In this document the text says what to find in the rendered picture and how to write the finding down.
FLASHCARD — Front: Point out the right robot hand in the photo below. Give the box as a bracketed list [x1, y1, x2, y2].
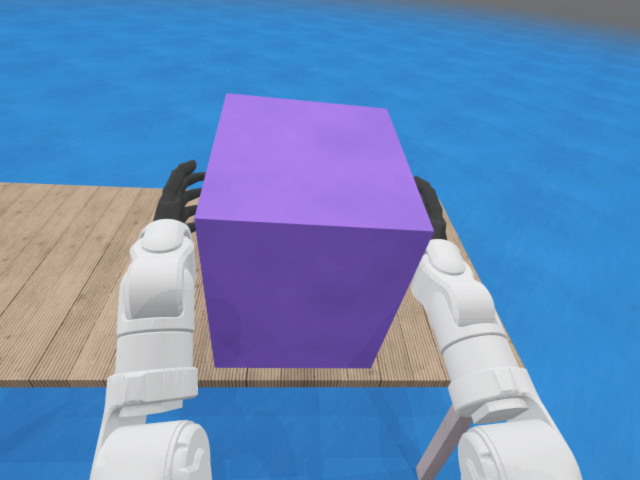
[414, 176, 448, 241]

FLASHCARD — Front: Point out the left robot hand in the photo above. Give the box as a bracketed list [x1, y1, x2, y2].
[153, 160, 206, 233]

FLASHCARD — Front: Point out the right robot forearm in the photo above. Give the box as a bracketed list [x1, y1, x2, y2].
[411, 239, 582, 480]

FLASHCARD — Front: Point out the left robot forearm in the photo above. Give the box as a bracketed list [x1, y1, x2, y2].
[90, 219, 198, 480]

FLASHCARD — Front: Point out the table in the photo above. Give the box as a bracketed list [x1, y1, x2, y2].
[0, 182, 532, 480]

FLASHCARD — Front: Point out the robot right upper arm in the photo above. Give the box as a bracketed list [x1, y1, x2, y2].
[458, 419, 581, 480]

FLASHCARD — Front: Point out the carton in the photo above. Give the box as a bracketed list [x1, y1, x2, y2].
[194, 93, 434, 368]

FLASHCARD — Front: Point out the robot left upper arm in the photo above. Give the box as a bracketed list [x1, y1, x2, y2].
[92, 420, 212, 480]

